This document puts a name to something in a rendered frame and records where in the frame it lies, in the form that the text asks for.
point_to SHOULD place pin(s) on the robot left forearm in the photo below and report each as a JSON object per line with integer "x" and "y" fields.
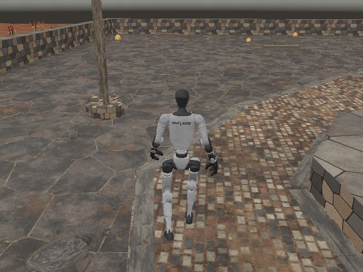
{"x": 154, "y": 146}

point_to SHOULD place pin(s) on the robot right hand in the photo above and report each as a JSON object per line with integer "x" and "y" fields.
{"x": 214, "y": 167}

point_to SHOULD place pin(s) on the robot right forearm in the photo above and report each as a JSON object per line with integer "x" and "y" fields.
{"x": 210, "y": 152}

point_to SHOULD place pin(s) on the robot left thigh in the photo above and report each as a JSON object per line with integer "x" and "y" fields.
{"x": 167, "y": 169}

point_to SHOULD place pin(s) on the left robot upper arm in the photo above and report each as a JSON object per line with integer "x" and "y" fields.
{"x": 161, "y": 127}

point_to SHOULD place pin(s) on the humanoid robot torso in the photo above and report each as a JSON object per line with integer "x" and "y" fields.
{"x": 181, "y": 137}

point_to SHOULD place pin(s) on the right robot upper arm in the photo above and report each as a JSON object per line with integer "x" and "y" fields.
{"x": 202, "y": 129}

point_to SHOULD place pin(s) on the robot left hand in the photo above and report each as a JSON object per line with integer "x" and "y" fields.
{"x": 154, "y": 157}

